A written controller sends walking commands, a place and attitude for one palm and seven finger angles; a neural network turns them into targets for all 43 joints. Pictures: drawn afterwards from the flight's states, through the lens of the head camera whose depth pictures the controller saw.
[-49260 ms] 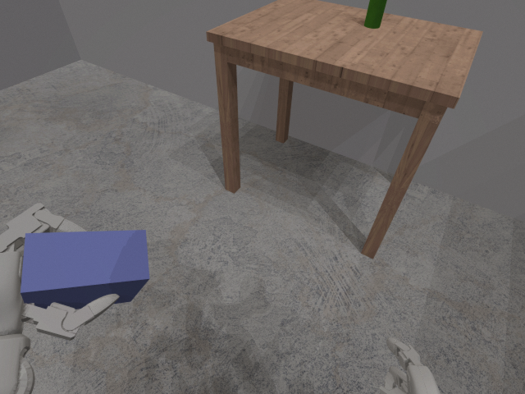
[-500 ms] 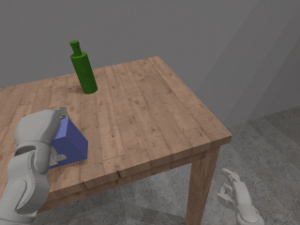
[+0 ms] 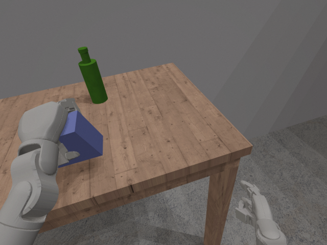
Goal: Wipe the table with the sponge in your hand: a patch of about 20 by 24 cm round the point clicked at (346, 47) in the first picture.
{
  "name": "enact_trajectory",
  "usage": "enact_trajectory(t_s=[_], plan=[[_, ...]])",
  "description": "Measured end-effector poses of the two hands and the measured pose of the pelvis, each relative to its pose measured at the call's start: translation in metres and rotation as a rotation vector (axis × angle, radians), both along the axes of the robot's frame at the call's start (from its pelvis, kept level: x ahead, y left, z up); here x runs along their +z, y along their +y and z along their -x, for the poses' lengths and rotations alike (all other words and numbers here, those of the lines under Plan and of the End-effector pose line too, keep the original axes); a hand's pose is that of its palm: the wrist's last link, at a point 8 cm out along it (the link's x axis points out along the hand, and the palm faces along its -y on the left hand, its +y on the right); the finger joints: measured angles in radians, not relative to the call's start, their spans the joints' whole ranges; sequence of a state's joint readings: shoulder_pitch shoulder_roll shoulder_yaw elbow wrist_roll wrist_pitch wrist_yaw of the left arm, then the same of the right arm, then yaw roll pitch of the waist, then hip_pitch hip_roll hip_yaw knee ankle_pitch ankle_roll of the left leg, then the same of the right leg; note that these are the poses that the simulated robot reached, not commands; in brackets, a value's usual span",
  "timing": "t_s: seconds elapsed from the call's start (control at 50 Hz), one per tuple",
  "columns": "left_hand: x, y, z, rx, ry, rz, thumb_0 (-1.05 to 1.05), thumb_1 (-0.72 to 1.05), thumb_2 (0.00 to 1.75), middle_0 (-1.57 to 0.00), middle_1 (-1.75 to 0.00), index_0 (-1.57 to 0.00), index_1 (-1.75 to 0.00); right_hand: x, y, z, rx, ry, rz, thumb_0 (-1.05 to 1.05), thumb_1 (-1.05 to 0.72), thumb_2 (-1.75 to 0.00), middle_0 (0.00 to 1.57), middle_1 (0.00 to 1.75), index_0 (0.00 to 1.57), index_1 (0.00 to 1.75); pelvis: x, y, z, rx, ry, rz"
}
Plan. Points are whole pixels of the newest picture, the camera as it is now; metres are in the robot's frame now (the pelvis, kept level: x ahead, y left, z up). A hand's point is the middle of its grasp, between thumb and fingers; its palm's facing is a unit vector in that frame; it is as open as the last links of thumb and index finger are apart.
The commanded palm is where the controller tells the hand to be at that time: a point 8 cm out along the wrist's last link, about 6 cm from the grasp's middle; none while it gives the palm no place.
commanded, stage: lift the sponge slowly off the table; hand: left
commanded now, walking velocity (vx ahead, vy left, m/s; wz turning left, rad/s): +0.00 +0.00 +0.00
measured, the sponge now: (72, 144) +0.26 +0.27 +0.17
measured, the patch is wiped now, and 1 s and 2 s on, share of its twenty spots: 0.95 0.95 0.95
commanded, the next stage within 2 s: bring the sponge back beside the body in 0.54 s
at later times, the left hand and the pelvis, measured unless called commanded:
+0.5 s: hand (53, 122) +0.24 +0.27 +0.25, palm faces +0.39 -0.10 -0.92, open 9.6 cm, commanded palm +0.19 +0.27 +0.30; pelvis +0.00 -0.01 +0.00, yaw +0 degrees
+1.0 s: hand (43, 127) +0.23 +0.29 +0.24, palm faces +0.37 -0.11 -0.92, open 9.7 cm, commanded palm +0.17 +0.28 +0.30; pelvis -0.01 +0.00 +0.00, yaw +0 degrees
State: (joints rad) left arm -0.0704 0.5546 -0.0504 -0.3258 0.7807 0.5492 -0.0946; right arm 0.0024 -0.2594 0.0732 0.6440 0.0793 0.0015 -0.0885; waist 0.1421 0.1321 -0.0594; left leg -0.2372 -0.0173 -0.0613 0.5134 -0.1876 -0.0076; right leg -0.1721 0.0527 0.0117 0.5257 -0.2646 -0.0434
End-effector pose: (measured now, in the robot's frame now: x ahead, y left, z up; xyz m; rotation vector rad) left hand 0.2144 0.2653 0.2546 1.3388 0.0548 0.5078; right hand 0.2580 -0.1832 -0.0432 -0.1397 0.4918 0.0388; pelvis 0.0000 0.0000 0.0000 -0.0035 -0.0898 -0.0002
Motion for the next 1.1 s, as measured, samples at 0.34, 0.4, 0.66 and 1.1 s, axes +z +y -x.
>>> enact_trajectory(t_s=[0.34,0.4,0.66,1.1], plan=[[0.024,-0.003,-0.001,0.008,-0.049,-0.014,-0.01,-0.48,1.07,-0.74,-1.36,-0.79,-1.35,-0.001,-0.005,0.001,-0.005,-0.002,-0.008,0.02,-0.90,-0.90,0.20,0.30,0.20,0.30,-0.001,-0.005,0.002,0.000,0.004,-0.002],[0.028,-0.003,0.002,0.008,-0.057,-0.020,-0.01,-0.48,1.07,-0.74,-1.36,-0.79,-1.35,-0.001,-0.007,0.001,-0.006,-0.002,-0.009,0.02,-0.90,-0.90,0.20,0.30,0.20,0.30,-0.001,-0.006,0.001,-0.003,0.005,-0.002],[0.027,0.016,0.012,0.071,-0.029,-0.017,-0.01,-0.48,1.07,-0.75,-1.37,-0.79,-1.35,-0.001,-0.011,0.004,-0.012,-0.001,0.017,0.02,-0.90,-0.90,0.20,0.30,0.20,0.30,-0.002,-0.006,0.007,0.008,-0.003,0.001],[0.025,0.023,0.029,0.023,-0.067,0.003,-0.01,-0.48,1.07,-0.75,-1.37,-0.79,-1.35,0.001,0.009,0.007,0.001,-0.003,0.011,0.02,-0.90,-0.90,0.20,0.30,0.20,0.30,-0.002,0.008,0.009,0.001,-0.007,0.005]])
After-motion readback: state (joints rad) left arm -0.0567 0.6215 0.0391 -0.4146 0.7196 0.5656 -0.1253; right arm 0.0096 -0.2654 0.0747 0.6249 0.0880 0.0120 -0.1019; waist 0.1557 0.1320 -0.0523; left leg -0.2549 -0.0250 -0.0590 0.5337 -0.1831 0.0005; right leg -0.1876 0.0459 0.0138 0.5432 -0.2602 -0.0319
